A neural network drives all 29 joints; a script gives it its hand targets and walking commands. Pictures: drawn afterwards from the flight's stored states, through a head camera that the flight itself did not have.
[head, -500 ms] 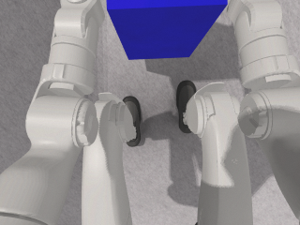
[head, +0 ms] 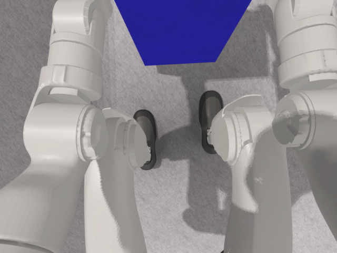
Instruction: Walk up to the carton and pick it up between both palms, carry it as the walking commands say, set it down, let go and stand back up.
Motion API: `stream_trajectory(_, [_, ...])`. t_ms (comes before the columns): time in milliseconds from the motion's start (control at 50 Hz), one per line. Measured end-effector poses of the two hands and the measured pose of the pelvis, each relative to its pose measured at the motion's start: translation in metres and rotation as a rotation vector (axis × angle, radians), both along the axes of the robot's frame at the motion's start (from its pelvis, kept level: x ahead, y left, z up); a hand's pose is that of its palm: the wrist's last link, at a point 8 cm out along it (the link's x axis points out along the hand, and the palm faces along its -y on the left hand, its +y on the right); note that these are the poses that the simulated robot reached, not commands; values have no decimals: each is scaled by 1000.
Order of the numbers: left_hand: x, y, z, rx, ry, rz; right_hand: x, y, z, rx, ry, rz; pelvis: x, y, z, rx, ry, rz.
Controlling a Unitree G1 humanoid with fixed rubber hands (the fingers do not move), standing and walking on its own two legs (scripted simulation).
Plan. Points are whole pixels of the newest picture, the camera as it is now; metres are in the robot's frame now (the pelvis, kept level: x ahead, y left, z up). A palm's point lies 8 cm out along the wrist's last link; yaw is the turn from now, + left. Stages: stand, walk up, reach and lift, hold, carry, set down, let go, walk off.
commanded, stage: set down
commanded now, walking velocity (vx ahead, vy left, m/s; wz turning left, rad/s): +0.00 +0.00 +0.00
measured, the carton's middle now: (179, 1) +0.52 -0.05 -0.26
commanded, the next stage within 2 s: none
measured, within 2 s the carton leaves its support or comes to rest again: neither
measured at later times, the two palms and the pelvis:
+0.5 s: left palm out of the picture +0.58 +0.10 -0.17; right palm out of the picture +0.57 -0.20 -0.17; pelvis +0.01 +0.00 -0.02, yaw +0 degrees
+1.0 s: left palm out of the picture +0.59 +0.10 -0.18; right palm out of the picture +0.58 -0.20 -0.17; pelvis +0.02 +0.00 -0.02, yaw +0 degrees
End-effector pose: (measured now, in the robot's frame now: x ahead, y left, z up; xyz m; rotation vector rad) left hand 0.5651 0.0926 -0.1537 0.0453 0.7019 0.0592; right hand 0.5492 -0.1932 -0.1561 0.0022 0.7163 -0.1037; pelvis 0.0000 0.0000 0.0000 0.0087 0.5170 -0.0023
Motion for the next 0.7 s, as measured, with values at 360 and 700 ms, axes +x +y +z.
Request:
stream_trajectory(360, [11, 3, -10, -57, -36, -12, 13, -3, -6, 10, -20, 32, 3, 0, -12, -2, 35, 3])
stream_trajectory(700, [24, 4, -19, -79, -58, -21, 24, -4, -16, 41, -45, 21, 13, -1, -24, -1, 140, 9])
